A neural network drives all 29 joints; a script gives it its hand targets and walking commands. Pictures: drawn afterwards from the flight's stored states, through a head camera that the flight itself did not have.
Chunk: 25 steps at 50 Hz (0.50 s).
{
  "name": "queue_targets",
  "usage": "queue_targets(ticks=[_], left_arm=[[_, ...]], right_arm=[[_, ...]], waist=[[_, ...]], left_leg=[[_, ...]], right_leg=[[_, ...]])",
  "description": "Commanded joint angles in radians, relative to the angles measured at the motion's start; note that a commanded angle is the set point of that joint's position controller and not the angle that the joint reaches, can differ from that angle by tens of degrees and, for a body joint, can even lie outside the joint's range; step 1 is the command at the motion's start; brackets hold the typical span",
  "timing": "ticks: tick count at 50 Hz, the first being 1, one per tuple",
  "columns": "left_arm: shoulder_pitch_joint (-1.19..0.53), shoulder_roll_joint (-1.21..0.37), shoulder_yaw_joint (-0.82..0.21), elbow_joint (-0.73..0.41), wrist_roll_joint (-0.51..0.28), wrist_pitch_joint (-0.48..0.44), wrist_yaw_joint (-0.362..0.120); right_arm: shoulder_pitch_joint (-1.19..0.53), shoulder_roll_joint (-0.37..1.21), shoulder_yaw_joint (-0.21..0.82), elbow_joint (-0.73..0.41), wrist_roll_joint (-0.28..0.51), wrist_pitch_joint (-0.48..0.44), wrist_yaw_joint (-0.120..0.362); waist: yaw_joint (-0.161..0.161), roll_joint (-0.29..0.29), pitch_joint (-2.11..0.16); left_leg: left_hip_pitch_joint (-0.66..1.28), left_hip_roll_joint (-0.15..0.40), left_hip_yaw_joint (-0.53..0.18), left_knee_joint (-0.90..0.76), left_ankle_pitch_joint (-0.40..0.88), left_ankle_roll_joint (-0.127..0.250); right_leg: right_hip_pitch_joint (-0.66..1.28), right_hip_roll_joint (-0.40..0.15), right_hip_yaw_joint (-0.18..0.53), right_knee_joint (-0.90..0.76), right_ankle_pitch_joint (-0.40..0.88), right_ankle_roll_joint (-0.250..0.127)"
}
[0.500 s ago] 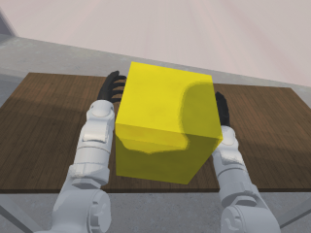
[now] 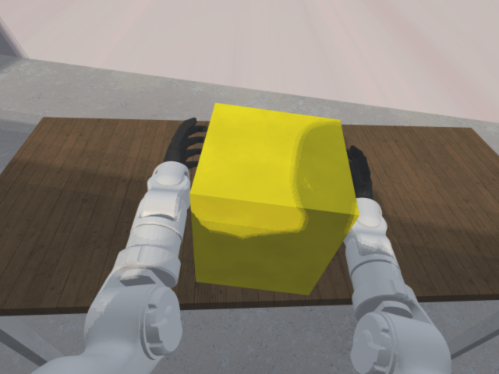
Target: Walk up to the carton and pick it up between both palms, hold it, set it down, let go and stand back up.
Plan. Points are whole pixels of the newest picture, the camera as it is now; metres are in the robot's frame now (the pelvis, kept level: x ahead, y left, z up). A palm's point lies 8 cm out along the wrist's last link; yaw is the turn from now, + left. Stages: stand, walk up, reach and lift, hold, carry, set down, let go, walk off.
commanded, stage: set down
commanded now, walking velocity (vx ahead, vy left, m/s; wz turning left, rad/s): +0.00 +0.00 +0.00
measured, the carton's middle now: (264, 204) +0.39 -0.05 +0.08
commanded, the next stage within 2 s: none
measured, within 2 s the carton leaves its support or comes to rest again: rests again in 1.30 s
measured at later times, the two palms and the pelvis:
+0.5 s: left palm (182, 167) +0.44 +0.09 +0.12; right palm (355, 197) +0.39 -0.21 +0.10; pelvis +0.01 +0.01 +0.00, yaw -1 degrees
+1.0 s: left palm (185, 178) +0.44 +0.08 +0.10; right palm (354, 206) +0.38 -0.21 +0.08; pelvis +0.01 +0.01 +0.00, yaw -1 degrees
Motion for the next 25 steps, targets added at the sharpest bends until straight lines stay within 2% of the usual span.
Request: queue_targets(ticks=[1,15,25], left_arm=[[-0.5,-0.451,-0.213,-0.017,-0.036,-0.047,-0.138],[-0.529,-0.47,-0.207,0.033,-0.035,-0.093,-0.116],[-0.541,-0.458,-0.166,0.084,-0.026,-0.099,-0.111]], right_arm=[[-0.733,0.416,0.224,-0.177,-0.035,-0.07,0.124],[-0.728,0.412,0.177,-0.12,-0.078,-0.095,0.148],[-0.731,0.411,0.128,-0.08,-0.107,-0.084,0.163]], waist=[[-0.004,-0.016,-0.455],[-0.022,0.02,-0.515],[-0.029,0.022,-0.51]], left_leg=[[-0.143,-0.01,0.054,-0.046,0.311,-0.075],[-0.068,0.013,0.047,0.008,0.469,-0.109],[-0.089,0.019,0.044,0.006,0.466,-0.108]], right_leg=[[0.41,-0.001,0.013,0.119,0.432,0.046],[0.32,0.015,0.005,0.128,0.465,0.027],[0.295,0.011,0.011,0.132,0.463,0.026]])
